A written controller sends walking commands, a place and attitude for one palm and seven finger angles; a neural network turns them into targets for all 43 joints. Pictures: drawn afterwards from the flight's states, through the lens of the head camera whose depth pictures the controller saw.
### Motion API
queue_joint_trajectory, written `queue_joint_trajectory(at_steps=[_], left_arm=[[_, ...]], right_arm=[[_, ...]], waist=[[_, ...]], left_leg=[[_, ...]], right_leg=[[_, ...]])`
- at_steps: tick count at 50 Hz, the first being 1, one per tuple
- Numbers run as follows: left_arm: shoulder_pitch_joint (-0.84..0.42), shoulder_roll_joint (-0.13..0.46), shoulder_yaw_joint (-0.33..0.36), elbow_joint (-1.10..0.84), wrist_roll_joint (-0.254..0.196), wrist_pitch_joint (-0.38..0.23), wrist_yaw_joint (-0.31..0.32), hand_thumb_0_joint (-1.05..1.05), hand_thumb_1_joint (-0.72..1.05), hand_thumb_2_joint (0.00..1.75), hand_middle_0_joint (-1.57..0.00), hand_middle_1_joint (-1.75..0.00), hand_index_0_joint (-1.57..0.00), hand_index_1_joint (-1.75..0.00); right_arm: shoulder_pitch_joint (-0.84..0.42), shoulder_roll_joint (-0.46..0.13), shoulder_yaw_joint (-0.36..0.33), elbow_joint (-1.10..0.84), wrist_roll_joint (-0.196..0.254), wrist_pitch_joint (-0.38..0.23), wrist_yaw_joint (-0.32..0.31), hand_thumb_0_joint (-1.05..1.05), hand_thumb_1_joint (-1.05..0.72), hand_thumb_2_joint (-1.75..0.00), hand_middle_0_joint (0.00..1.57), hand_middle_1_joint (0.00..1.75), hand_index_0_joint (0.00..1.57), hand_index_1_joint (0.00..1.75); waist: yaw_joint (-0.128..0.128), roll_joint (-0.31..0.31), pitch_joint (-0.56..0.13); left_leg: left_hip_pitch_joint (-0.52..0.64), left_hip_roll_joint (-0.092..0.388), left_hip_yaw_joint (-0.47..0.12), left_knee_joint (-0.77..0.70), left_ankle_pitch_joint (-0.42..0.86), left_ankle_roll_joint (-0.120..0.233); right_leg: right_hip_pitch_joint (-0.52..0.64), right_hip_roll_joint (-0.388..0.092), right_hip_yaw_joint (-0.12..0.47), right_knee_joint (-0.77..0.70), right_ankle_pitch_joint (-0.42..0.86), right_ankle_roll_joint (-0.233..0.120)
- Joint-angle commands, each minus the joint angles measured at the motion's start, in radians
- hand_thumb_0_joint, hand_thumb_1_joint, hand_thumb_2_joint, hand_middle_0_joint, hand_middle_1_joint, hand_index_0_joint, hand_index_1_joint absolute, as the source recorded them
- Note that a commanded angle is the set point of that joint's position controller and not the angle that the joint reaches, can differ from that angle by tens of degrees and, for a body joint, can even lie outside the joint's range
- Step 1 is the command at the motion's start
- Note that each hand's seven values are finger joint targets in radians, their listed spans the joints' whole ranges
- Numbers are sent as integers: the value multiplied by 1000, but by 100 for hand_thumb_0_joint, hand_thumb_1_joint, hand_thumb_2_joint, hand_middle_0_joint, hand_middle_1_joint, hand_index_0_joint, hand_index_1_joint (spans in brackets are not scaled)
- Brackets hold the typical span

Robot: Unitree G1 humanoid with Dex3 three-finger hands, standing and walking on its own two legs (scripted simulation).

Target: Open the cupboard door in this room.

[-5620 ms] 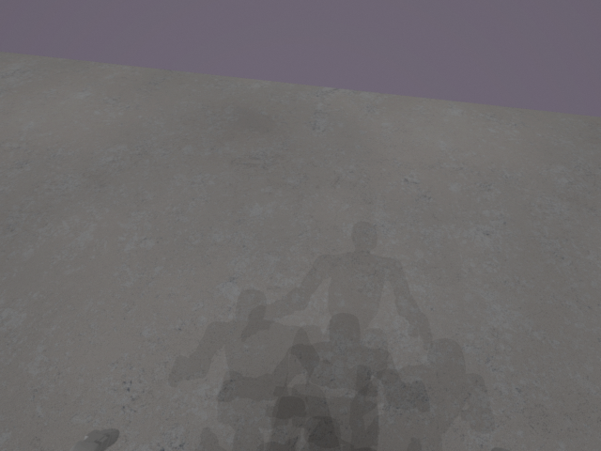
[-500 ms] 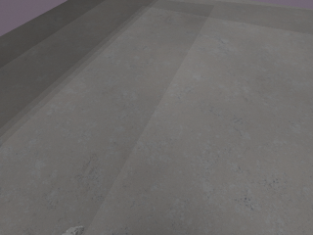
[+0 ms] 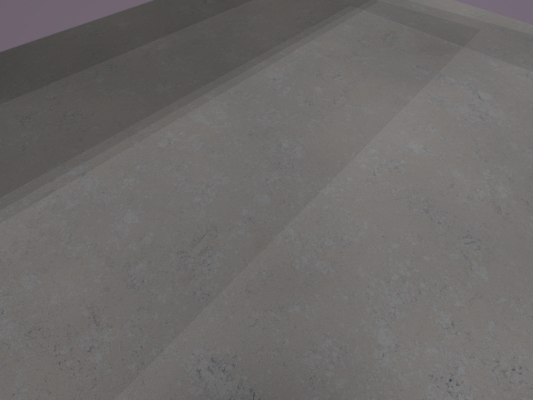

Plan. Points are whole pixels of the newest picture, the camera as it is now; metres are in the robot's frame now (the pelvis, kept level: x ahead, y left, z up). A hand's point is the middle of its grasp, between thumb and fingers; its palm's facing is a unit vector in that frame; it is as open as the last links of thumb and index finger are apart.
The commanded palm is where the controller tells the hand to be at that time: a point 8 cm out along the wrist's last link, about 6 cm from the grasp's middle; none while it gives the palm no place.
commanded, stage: turn or walk to find it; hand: left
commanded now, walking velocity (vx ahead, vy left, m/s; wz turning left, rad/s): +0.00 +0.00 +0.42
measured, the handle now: out of the picture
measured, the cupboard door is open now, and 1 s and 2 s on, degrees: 0 0 0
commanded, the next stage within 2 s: none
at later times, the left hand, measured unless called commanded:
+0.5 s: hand out of the picture +0.05 +0.20 -0.14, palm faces +0.18 -0.94 -0.28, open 7.4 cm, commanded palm none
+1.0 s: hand out of the picture -0.14 +0.21 -0.18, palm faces +0.45 -0.86 -0.24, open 7.4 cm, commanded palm none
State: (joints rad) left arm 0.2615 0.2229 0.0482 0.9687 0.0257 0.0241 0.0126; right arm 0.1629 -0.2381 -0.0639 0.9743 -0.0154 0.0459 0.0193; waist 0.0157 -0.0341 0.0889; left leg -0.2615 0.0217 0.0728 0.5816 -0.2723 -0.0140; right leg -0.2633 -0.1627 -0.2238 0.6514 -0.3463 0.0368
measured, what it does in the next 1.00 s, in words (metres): steps on the spot, turning left: right foot, then left foot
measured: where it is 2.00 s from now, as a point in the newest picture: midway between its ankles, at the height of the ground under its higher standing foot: outside the picture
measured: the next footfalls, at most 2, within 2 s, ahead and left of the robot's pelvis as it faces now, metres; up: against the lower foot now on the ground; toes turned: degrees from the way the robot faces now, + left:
right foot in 0.48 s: +0.04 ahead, -0.12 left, +0.00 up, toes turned +7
left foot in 0.92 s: -0.08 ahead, +0.12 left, +0.00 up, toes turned +29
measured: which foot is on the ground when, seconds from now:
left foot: down 0.00-0.48, up 0.50-0.90, down 0.92-1.00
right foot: down 0.00-0.00, up 0.02-0.46, down 0.48-0.92, up 0.94-1.00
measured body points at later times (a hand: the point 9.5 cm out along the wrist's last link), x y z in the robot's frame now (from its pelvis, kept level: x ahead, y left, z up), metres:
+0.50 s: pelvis -0.03 -0.02 +0.00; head +0.00 -0.04 +0.45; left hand +0.04 +0.24 -0.11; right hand +0.06 -0.25 -0.16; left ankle +0.00 +0.11 -0.72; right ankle +0.00 -0.12 -0.73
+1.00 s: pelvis -0.07 +0.00 +0.00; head -0.05 +0.04 +0.45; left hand -0.16 +0.26 -0.16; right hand +0.12 -0.19 -0.13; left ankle -0.11 +0.10 -0.73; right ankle -0.02 -0.12 -0.69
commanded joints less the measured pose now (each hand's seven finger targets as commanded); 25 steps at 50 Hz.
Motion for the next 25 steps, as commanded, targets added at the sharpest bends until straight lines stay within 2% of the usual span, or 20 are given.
queue_joint_trajectory(at_steps=[1, 2, 3, 4, 7, 11, 13, 16, 19, 21, 22, 23, 24, 25], left_arm=[[-77, 97, 25, -113, -2, 15, 20, 0, 90, 90, -20, -30, -20, -30], [-110, 98, 32, -110, -7, 18, 15, 0, 90, 90, -20, -30, -20, -30], [-94, 103, 35, -92, -8, 17, 7, 0, 90, 90, -20, -30, -20, -30], [-61, 101, 36, -75, -6, 13, -1, 0, 90, 90, -20, -30, -20, -30], [-40, 99, 33, -61, -7, 10, -2, 0, 90, 90, -20, -30, -20, -30], [-63, 92, 31, -81, -8, 10, 2, 0, 90, 90, -20, -30, -20, -30], [-90, 86, 29, -97, -10, 10, 6, 0, 90, 90, -20, -30, -20, -30], [-107, 72, 25, -117, -13, 7, 8, 0, 90, 90, -20, -30, -20, -30], [-74, 72, 22, -117, -18, 0, 11, 0, 90, 90, -20, -30, -20, -30], [-3, 76, 25, -102, -20, -8, 14, 0, 90, 90, -20, -30, -20, -30], [30, 98, 29, -97, -17, -17, 17, 0, 90, 90, -20, -30, -20, -30], [49, 173, 44, -98, -2, -28, 25, 0, 90, 90, -20, -30, -20, -30], [26, 238, 53, -117, 4, -29, 25, 0, 90, 90, -20, -30, -20, -30], [-3, 217, 59, -133, -7, -30, 28, 0, 90, 90, -20, -30, -20, -30]], right_arm=[[163, -226, -47, -27, -4, -31, -26, 0, -90, -90, 20, 30, 20, 30], [116, -212, -42, -38, -6, -29, -34, 0, -90, -90, 20, 30, 20, 30], [50, -183, -31, -57, -7, -29, -37, 0, -90, -90, 20, 30, 20, 30], [14, -163, -22, -69, -5, -34, -37, 0, -90, -90, 20, 30, 20, 30], [29, -152, -21, -74, -1, -43, -37, 0, -90, -90, 20, 30, 20, 30], [64, -155, -27, -73, -2, -41, -37, 0, -90, -90, 20, 30, 20, 30], [74, -159, -31, -76, -5, -37, -35, 0, -90, -90, 20, 30, 20, 30], [76, -161, -36, -79, -10, -30, -32, 0, -90, -90, 20, 30, 20, 30], [58, -161, -40, -87, -12, -25, -28, 0, -90, -90, 20, 30, 20, 30], [31, -155, -42, -96, -7, -21, -26, 0, -90, -90, 20, 30, 20, 30], [31, -134, -40, -100, -1, -22, -22, 0, -90, -90, 20, 30, 20, 30], [48, -74, -32, -110, 9, -22, -16, 0, -90, -90, 20, 30, 20, 30], [48, -50, -30, -133, 3, -19, -13, 0, -90, -90, 20, 30, 20, 30], [36, -99, -44, -123, -11, -3, -16, 0, -90, -90, 20, 30, 20, 30]], waist=[[-98, 312, -170], [-79, 292, -106], [-51, 245, -75], [-27, 207, -84], [-29, 163, -116], [-41, 154, -131], [-51, 162, -122], [-54, 166, -120], [-38, 176, -126], [0, 162, -138], [18, 102, -153], [24, -109, -157], [23, -257, -118], [26, -244, -113]], left_leg=[[190, 362, -393, -259, 496, 189], [131, 322, -382, -273, 394, 187], [98, 278, -333, -279, 337, 176], [104, 244, -288, -275, 337, 160], [146, 204, -252, -267, 425, 156], [195, 208, -303, -262, 437, 175], [176, 217, -339, -261, 403, 189], [143, 212, -381, -253, 371, 195], [73, 189, -409, -224, 389, 184], [-20, 150, -398, -184, 306, 149], [-95, 106, -371, -123, 219, 107], [-264, -6, -251, 52, -8, 38], [-335, -99, -130, 272, -270, -12], [-302, -51, -179, 428, -282, -6]], right_leg=[[-250, 39, 169, 407, -286, 29], [-286, 39, 194, 460, -223, 26], [-286, 33, 206, 478, -145, 26], [-280, 36, 199, 482, -88, 31], [-259, 52, 197, 447, -42, 44], [-265, 68, 204, 375, -52, 55], [-246, 74, 208, 318, -82, 53], [-195, 94, 206, 213, -104, 43], [-76, 125, 194, 58, -73, 29], [67, 132, 184, -124, 56, 22], [179, 99, 205, -268, 138, 15], [292, -100, 412, -374, 89, -45], [215, -307, 573, -417, 161, -155], [98, -307, 563, -429, 121, -194]])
